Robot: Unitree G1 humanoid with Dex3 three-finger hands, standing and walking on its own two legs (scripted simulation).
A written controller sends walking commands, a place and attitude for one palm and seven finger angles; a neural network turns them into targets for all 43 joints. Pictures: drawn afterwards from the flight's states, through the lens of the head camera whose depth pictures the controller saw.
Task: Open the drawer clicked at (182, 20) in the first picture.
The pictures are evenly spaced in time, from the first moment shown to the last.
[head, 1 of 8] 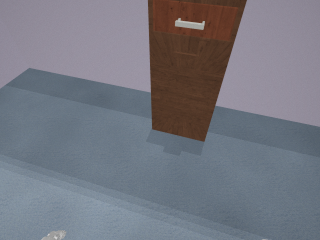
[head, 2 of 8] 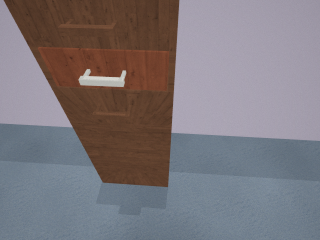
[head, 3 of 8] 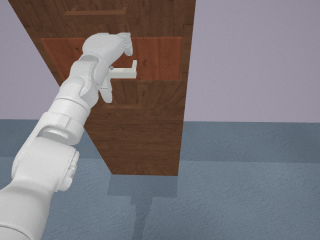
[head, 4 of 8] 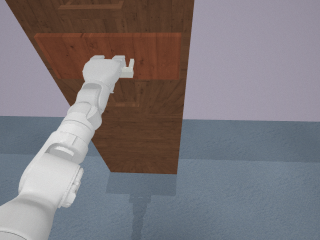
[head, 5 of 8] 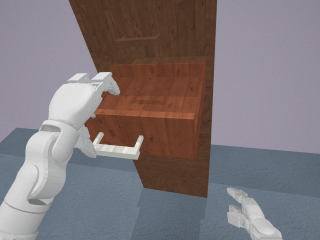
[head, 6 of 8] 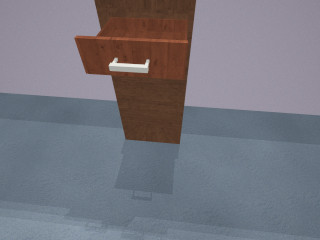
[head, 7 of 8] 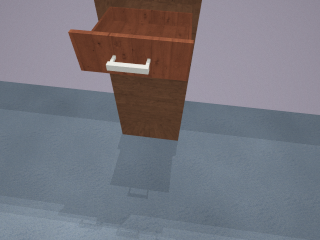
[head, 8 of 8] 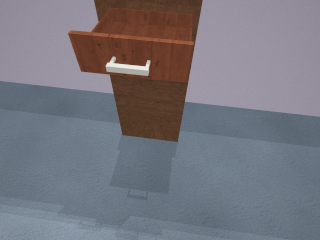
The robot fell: no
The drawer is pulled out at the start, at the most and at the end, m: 0.00 0.30 0.30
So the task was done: yes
